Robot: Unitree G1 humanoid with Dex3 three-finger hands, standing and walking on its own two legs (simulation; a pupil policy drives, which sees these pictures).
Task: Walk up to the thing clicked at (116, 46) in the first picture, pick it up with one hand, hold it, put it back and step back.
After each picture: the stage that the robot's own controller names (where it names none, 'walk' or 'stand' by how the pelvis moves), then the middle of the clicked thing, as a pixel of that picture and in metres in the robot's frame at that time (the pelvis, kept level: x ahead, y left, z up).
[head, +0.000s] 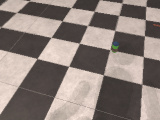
stand; (115, 47) +1.30 -0.36 -0.72
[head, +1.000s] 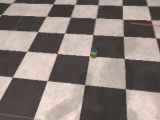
walk; (94, 52) +1.20 -0.02 -0.69
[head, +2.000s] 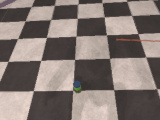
walk; (77, 87) +0.75 +0.14 -0.72
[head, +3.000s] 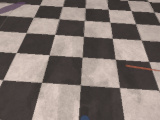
walk; out of the picture +0.49 -0.01 -0.69
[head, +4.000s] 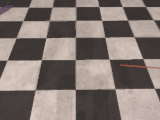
stand; out of the picture +0.43 +0.02 -0.72
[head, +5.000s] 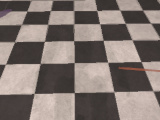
stand; out of the picture +0.42 +0.02 -0.72
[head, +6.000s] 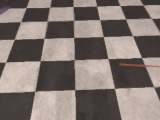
stand; out of the picture +0.42 +0.02 -0.72
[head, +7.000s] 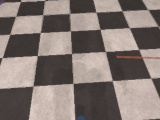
stand; out of the picture +0.44 +0.03 -0.72
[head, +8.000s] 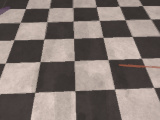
stand; out of the picture +0.42 +0.01 -0.73
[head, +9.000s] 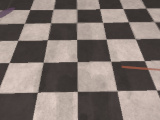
stand; out of the picture +0.42 +0.00 -0.73
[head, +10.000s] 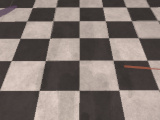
stand; out of the picture +0.42 +0.00 -0.73
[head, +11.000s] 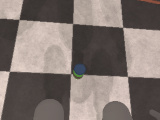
go down; (78, 71) +0.49 +0.00 -0.47
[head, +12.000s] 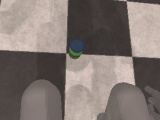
go down; (75, 49) +0.53 +0.04 -0.32
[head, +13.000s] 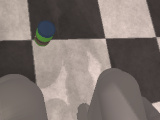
close in; (44, 34) +0.52 +0.09 -0.23
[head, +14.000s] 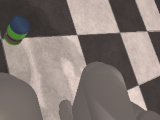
close; (16, 31) +0.53 +0.11 -0.21
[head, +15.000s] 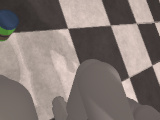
close; (3, 26) +0.53 +0.12 -0.21
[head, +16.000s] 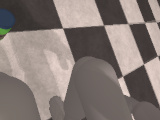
lift; out of the picture +0.53 +0.11 -0.21
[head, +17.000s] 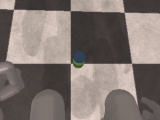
lift; (78, 60) +0.52 +0.03 -0.39
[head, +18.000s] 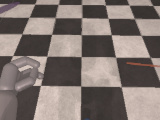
hold; out of the picture +0.45 -0.03 -0.68
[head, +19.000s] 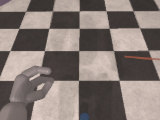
hold; (84, 119) +0.45 +0.00 -0.68
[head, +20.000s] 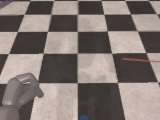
crouch; out of the picture +0.45 -0.01 -0.68
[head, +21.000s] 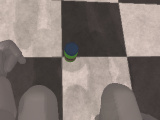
lower; (70, 52) +0.53 +0.03 -0.33
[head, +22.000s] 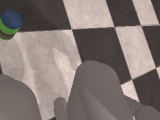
lower; (8, 26) +0.54 +0.11 -0.22
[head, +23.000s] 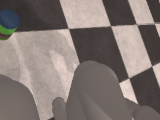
lower; (5, 26) +0.53 +0.12 -0.22
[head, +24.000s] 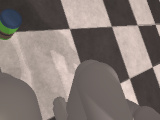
lower; (7, 25) +0.54 +0.12 -0.22
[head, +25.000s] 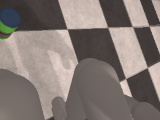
lower; (6, 24) +0.54 +0.11 -0.21
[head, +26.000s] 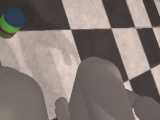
loosen; (10, 24) +0.53 +0.10 -0.20
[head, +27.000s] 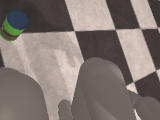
withdraw; (13, 26) +0.53 +0.10 -0.19
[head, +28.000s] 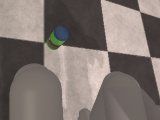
stand; (57, 38) +0.54 +0.07 -0.23
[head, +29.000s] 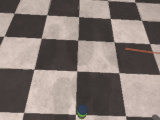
stand; (82, 112) +0.45 -0.02 -0.61
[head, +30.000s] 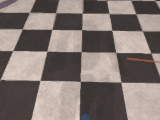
stand; out of the picture +0.46 -0.01 -0.66
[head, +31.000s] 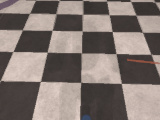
stand; out of the picture +0.46 -0.02 -0.67
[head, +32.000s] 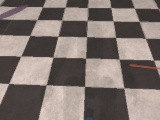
stand; out of the picture +0.47 -0.02 -0.72
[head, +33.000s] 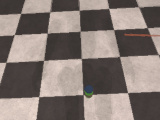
walk; (88, 91) +0.60 -0.01 -0.69
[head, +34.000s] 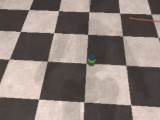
walk; (91, 60) +0.89 -0.07 -0.69
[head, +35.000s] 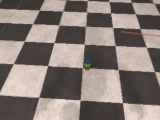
stand; (87, 64) +1.07 -0.04 -0.71
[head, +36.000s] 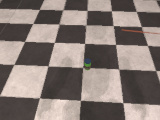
stand; (87, 64) +1.05 -0.03 -0.72
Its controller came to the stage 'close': yes
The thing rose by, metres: 0.00
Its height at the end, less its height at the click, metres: +0.00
